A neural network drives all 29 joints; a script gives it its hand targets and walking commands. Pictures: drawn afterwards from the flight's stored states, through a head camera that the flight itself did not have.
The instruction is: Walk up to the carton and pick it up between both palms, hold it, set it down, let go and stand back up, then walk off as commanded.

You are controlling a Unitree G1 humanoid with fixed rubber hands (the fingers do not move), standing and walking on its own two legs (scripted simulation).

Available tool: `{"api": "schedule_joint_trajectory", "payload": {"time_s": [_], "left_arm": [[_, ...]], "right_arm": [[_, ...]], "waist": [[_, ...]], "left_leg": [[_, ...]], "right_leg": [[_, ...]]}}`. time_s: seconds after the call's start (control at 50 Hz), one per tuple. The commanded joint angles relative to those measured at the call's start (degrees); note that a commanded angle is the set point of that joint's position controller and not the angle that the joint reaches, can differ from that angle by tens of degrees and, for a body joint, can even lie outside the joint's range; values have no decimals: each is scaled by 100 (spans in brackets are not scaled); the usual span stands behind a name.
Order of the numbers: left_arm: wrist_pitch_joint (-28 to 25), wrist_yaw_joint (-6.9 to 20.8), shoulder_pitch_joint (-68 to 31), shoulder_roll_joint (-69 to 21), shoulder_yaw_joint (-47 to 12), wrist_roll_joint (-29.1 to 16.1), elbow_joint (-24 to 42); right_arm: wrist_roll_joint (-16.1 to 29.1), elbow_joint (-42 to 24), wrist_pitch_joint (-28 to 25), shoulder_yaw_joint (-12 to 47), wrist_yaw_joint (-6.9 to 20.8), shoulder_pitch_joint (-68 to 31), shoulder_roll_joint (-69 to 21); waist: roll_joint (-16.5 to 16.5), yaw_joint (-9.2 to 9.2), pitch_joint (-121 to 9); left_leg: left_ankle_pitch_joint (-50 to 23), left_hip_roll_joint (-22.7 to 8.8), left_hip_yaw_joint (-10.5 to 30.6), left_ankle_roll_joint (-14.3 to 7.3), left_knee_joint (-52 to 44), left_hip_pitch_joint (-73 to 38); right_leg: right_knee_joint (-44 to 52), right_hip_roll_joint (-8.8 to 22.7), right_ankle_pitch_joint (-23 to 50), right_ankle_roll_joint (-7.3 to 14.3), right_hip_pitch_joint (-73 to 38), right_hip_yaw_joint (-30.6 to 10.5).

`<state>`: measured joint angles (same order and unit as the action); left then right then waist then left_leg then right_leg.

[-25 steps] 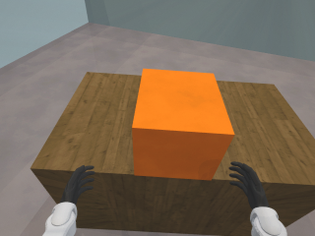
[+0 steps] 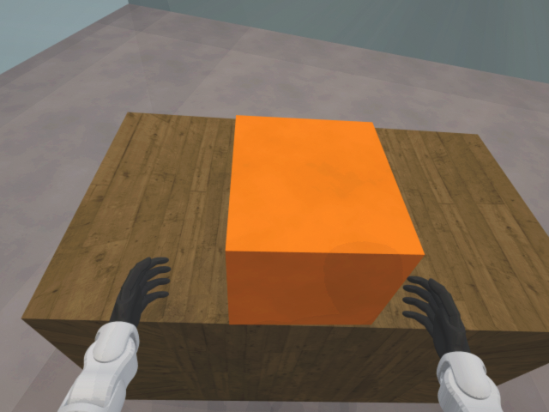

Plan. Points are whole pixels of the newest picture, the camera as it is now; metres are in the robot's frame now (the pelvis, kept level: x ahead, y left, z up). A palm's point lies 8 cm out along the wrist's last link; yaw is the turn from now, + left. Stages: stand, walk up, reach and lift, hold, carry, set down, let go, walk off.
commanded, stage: reach and lift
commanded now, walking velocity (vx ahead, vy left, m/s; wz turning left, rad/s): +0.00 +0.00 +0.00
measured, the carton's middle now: (303, 219) +0.46 -0.02 -0.01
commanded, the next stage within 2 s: none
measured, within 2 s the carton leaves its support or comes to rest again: neither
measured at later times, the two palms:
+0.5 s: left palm (159, 258) +0.32 +0.20 +0.06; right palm (468, 282) +0.30 -0.24 +0.07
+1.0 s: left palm (157, 179) +0.41 +0.21 +0.12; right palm (451, 225) +0.38 -0.22 +0.10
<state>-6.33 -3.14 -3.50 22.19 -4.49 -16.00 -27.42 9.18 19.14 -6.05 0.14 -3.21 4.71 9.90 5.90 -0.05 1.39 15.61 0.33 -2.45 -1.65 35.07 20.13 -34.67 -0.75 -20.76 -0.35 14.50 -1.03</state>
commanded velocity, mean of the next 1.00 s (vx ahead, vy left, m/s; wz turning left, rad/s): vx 0.00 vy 0.00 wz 0.00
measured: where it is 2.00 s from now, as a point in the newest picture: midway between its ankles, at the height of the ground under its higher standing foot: outside the picture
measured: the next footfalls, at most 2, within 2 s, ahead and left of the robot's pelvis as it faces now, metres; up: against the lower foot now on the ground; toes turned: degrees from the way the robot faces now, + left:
none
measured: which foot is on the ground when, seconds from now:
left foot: down 0.00-1.00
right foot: down 0.00-1.00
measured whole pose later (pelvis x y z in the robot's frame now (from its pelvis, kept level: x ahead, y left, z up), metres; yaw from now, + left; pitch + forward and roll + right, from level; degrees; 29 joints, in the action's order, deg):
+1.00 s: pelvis +0.01 +0.00 +0.01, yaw -1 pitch +2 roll -1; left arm 14.0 -2.0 -36.7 20.7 -1.0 -16.0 -35.3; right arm 15.3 35.9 7.3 -2.7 -1.8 -29.8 17.7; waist 0.4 -0.1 0.3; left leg 13.2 -0.1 -2.8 -1.4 29.2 18.3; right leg -27.3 -1.2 -17.1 -0.3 12.3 -1.6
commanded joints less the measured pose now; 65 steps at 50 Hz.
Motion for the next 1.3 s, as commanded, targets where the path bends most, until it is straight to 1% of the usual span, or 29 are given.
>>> {"api": "schedule_joint_trajectory", "payload": {"time_s": [0.0, 0.08, 0.14, 0.2, 0.22, 0.28, 0.34, 0.38, 0.4, 0.46, 0.48, 0.5, 0.54, 0.58, 0.6, 0.68, 0.78, 0.8, 0.84, 0.86, 0.9, 0.96, 0.98, 1.06, 1.08, 1.16, 1.18, 1.24, 1.28], "left_arm": [[299, -408, -612, 257, 478, 62, 3742], [801, -382, -608, 229, 685, 200, 3568], [1186, -224, -1159, 229, 819, 137, 3045], [1381, -80, -1449, 153, 970, -135, 2839], [1356, -30, -937, 22, 965, -167, 3034], [1274, 81, -1603, 139, 1171, -385, 3009], [1212, 215, -1736, 322, 1305, -273, 2603], [1176, 263, -2122, 533, 1437, -147, 2540], [1186, 332, -2705, 706, 1419, -161, 1975], [1193, 332, -3136, 1044, 1575, -55, 1938], [1263, 331, -3619, 1176, 1562, -48, 1348], [1268, 308, -3780, 1226, 1569, -54, 1313], [1353, 234, -4686, 1183, 1305, -55, 791], [1449, 165, -4745, 1102, 1226, -29, 434], [1509, 129, -5299, 1032, 1072, -129, 321], [1533, 66, -5654, 762, 684, -284, -216], [1706, 70, -5918, 578, 565, -219, -672], [1725, 135, -5857, 592, 621, -268, -875], [1796, 129, -5938, 657, 658, -182, -743], [1790, 129, -6021, 760, 730, -206, -650], [1846, 109, -6181, 908, 800, -163, -681], [1874, 103, -6689, 1003, 831, -122, -630], [1847, 77, -6891, 1091, 803, -185, -521], [1776, 37, -7395, 1244, 787, -300, -1205], [1687, 25, -7517, 1192, 600, -385, -1143], [1441, -75, -8239, 1182, 252, -604, -1941], [1426, -78, -8348, 1196, 251, -712, -2459], [1250, -35, -8578, 1137, -99, -832, -3077], [1170, -30, -8490, 1013, -212, -821, -3037]], "right_arm": [[1088, -964, -435, -637, 358, -1100, 1469], [1153, -1061, -388, -546, 463, -1439, 1980], [1024, -1418, -256, -708, 404, -2137, 2252], [961, -2032, -229, -802, 252, -2597, 2370], [998, -2308, -234, -651, 202, -2130, 2281], [807, -2610, -148, -708, 76, -2695, 2106], [814, -2425, 4, -408, -10, -2627, 1813], [877, -2247, 186, -227, -79, -2706, 1629], [894, -1734, 354, -221, -82, -3175, 1521], [1086, -1446, 574, -84, -113, -3400, 1481], [1093, -914, 751, -83, -124, -3782, 1421], [1178, -867, 839, -54, -69, -4009, 1432], [1127, -247, 1047, -323, -3, -4759, 1418], [1022, 69, 1206, -472, 33, -4844, 1440], [937, 212, 1238, -689, 67, -5340, 1645], [937, 893, 1197, -833, 204, -5677, 1855], [1122, 1348, 1072, -681, 327, -6278, 2167], [1188, 1395, 1100, -500, 303, -6268, 2104], [1189, 1364, 1011, -612, 256, -6364, 2291], [1183, 1244, 997, -555, 261, -6620, 2356], [1189, 1142, 1008, -509, 201, -6835, 2397], [1061, 1501, 1071, -576, 164, -7237, 2375], [1114, 1314, 1082, -565, 170, -7458, 2332], [949, 1523, 1206, -570, 113, -7988, 2294], [847, 1694, 1219, -615, 122, -7944, 2169], [661, 2319, 1308, -694, 161, -8542, 2127], [671, 2423, 1362, -590, 182, -8720, 2069], [658, 2767, 1330, -516, 157, -8986, 2037], [711, 3147, 1264, -521, 158, -8881, 2168]], "waist": [[-2760, 255, -2558], [-2084, 256, -2502], [-994, 203, -2485], [13, 175, -2737], [265, 171, -2696], [568, 132, -3023], [509, 245, -2693], [213, 293, -2687], [98, 263, -2491], [-352, 358, -2457], [-561, 341, -2113], [-654, 437, -2054], [-1115, 352, -1788], [-1116, 381, -1638], [-1160, 232, -1837], [-1081, 14, -2038], [-1163, 8, -2740], [-943, 104, -2601], [-1062, 2, -2920], [-917, 144, -3140], [-832, 159, -3134], [-790, 65, -3252], [-857, 174, -3438], [-506, 186, -3335], [-578, 31, -3340], [-549, 11, -3399], [-444, 123, -3355], [-433, 30, -3574], [-663, -24, -3739]], "left_leg": [[-4781, -469, 496, 1190, -672, -3842], [-6203, -397, 447, 1176, -446, -4046], [-5195, -318, 421, 911, -716, -3503], [-5155, -166, 262, 600, -700, -3139], [-5289, -114, 280, 503, -730, -3148], [-4728, -93, 261, 329, -794, -2884], [-4028, 0, 139, 260, -990, -2481], [-3557, 80, 6, 282, -1133, -2007], [-3039, 79, 1, 263, -1145, -1629], [-2631, 57, -29, 266, -1251, -1559], [-2141, 37, -27, 259, -1298, -1365], [-1940, -11, -9, 249, -1335, -1348], [-1075, -124, 83, 240, -1460, -1180], [-691, -195, 123, 209, -1542, -1186], [-557, -227, 151, 269, -1543, -1188], [-780, -299, 188, 339, -1444, -1407], [-2154, -339, 298, 436, -1094, -2080], [-2437, -311, 267, 411, -1024, -2105], [-3035, -309, 297, 460, -905, -2400], [-3049, -307, 288, 440, -837, -2298], [-3139, -289, 269, 403, -835, -2260], [-3020, -292, 254, 400, -831, -2113], [-2931, -287, 245, 396, -806, -1979], [-2218, -260, 172, 248, -894, -1316], [-1999, -284, 189, 263, -921, -1370], [-1225, -319, 186, 221, -942, -884], [-1081, -316, 166, 188, -965, -660], [-1147, -323, 159, 216, -893, -691], [-1667, -374, 196, 333, -747, -1056]], "right_leg": [[1378, -313, 1984, 508, 587, 201], [1507, -413, 2534, 439, 591, 246], [1531, -410, 2791, 243, 97, 249], [1333, -382, 3979, 4, -310, 214], [1260, -355, 4661, -49, -532, 171], [1068, -214, 4946, -195, -549, 108], [1080, -70, 5294, -242, -888, -53], [1047, -11, 5376, -211, -1269, -187], [1093, 68, 4742, -178, -1181, -286], [1161, 146, 4265, -160, -1153, -371], [1247, 172, 3466, -125, -887, -401], [1265, 139, 2990, -104, -636, -375], [1436, 121, 1314, 47, -19, -278], [1493, 118, 820, 94, 170, -274], [1461, 56, 696, 112, 368, -173], [1400, -46, 1077, 134, 565, 27], [1460, -198, 1864, 206, 743, 162], [1499, -188, 2022, 157, 709, 154], [1488, -236, 2500, 147, 606, 210], [1430, -276, 2503, 118, 546, 200], [1404, -266, 2808, 77, 425, 207], [1354, -296, 2813, 54, 457, 174], [1317, -258, 2709, 42, 528, 147], [1163, -218, 2664, -7, 517, 101], [1190, -185, 2499, -10, 650, 149], [1151, -130, 1876, 74, 1054, 193], [1112, -89, 1787, 53, 1040, 120], [1099, -105, 1932, 60, 1233, 174], [1078, -171, 2221, 113, 1356, 243]]}}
